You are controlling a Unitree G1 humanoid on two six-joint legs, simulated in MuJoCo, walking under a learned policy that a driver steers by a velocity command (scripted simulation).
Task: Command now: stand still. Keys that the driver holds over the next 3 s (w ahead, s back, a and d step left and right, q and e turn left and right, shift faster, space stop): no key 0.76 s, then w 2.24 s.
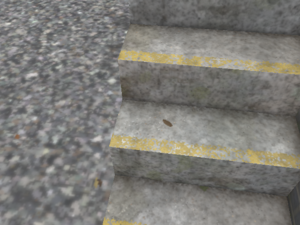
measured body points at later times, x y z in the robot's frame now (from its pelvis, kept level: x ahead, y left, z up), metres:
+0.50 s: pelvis +0.00 -0.01 +0.00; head +0.02 -0.01 +0.45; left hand +0.01 +0.24 -0.15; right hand +0.06 -0.26 -0.15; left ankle +0.01 +0.10 -0.74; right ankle -0.02 -0.13 -0.74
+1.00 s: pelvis +0.03 -0.01 -0.01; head +0.03 -0.02 +0.44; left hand +0.03 +0.23 -0.16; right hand +0.05 -0.27 -0.16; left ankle +0.01 +0.10 -0.74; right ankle -0.02 -0.13 -0.74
